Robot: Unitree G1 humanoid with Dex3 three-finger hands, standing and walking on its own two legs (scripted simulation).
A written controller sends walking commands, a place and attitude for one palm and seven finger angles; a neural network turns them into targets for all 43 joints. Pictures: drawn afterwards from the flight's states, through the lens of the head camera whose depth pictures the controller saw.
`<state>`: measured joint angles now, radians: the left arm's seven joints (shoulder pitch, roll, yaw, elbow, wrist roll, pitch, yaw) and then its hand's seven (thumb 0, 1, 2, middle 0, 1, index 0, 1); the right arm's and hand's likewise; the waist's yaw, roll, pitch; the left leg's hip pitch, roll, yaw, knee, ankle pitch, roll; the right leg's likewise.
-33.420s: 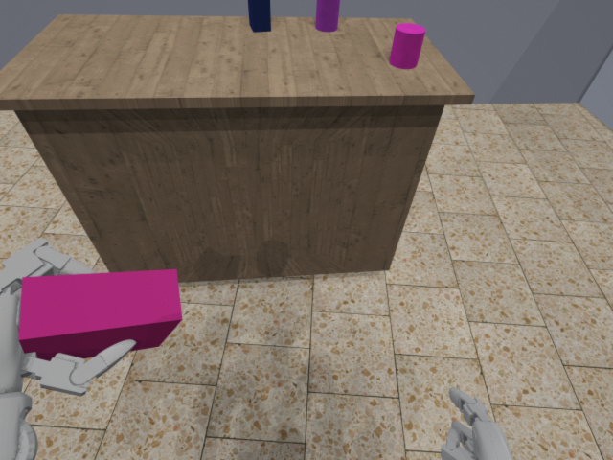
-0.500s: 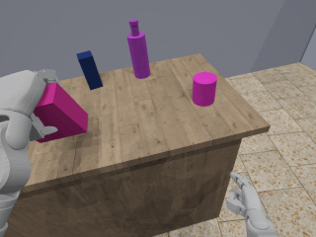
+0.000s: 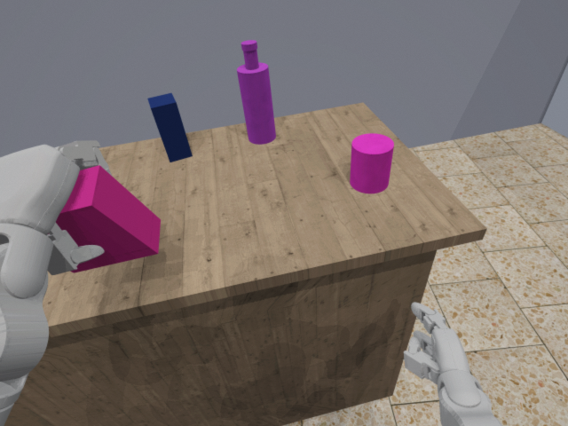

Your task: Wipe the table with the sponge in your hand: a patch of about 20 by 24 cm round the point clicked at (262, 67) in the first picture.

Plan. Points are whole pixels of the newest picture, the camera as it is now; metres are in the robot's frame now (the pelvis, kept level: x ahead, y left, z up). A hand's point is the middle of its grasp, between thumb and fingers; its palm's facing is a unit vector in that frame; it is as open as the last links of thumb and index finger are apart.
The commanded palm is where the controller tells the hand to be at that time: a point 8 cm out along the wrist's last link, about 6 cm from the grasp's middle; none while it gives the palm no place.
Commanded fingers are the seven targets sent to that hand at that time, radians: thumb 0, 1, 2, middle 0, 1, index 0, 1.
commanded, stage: bring the sponge back beside the body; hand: left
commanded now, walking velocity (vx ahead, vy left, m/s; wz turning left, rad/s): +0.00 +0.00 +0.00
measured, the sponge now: (97, 232) +0.23 +0.28 +0.21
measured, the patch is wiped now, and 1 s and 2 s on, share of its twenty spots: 1.00 1.00 1.00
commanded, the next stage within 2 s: step back with the hand held close in 0.66 s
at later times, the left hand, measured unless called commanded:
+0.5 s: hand (64, 227) +0.19 +0.28 +0.25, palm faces +0.39 -0.10 -0.92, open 9.4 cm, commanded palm +0.13 +0.28 +0.31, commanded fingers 0.00 0.10 1.30 -1.20 -1.60 -1.20 -1.60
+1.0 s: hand (122, 198) +0.23 +0.22 +0.27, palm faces +0.40 -0.83 -0.39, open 9.4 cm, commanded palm +0.16 +0.28 +0.30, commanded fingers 0.00 0.10 1.30 -1.20 -1.60 -1.20 -1.60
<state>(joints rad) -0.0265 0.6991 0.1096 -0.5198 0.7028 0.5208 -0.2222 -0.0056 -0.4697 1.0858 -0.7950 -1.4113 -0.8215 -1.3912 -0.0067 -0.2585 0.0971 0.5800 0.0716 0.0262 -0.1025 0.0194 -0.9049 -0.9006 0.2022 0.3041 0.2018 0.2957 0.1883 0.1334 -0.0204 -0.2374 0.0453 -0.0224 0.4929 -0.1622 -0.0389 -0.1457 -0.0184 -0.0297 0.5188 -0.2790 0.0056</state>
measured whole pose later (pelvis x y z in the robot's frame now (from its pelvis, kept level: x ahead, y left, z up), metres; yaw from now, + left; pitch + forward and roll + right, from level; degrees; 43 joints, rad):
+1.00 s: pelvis -0.01 +0.01 -0.01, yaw -2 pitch +1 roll -2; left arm 0.14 0.51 0.40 -0.68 -0.06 0.02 0.08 -0.01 -0.47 1.08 -0.80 -1.41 -0.82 -1.39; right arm 0.17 -0.23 0.09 0.51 0.02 -0.01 -0.07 0.02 -0.90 -0.90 0.21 0.30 0.21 0.30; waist 0.02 0.00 -0.03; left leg -0.35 0.03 -0.01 0.67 -0.33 0.00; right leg -0.33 0.00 -0.01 0.61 -0.28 0.01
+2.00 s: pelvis -0.19 +0.00 -0.01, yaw -3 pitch +0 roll -3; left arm 0.06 0.49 0.57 -0.70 -0.08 -0.18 0.14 -0.01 -0.47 1.08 -0.80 -1.41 -0.82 -1.40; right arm 0.15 -0.18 0.04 0.59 0.02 -0.08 -0.02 0.02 -0.90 -0.90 0.21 0.30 0.21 0.30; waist 0.00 0.05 0.07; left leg -0.51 0.10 -0.02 0.67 -0.20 -0.03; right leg -0.28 0.06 -0.01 0.56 -0.25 0.00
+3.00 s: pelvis -0.31 -0.01 +0.00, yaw +2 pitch -1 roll -1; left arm 0.23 0.44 0.49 -0.71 -0.07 -0.18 0.14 -0.01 -0.48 1.08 -0.80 -1.41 -0.83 -1.39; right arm 0.21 -0.23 0.01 0.62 0.02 -0.06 -0.05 0.02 -0.90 -0.90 0.20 0.30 0.20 0.30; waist 0.01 0.02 -0.01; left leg -0.30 0.07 -0.01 0.55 -0.26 0.02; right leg -0.26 0.05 -0.03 0.56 -0.28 -0.04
